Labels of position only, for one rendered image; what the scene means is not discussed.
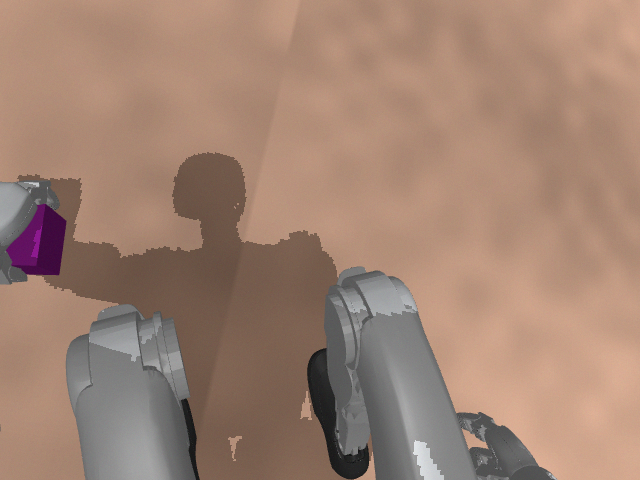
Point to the right robot foot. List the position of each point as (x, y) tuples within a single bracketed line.
[(323, 401)]

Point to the left robot hand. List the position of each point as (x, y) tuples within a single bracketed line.
[(18, 205)]

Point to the left robot foot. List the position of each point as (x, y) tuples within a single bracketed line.
[(191, 434)]

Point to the cube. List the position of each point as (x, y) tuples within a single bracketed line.
[(38, 250)]

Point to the right robot hand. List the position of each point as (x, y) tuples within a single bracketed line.
[(506, 453)]

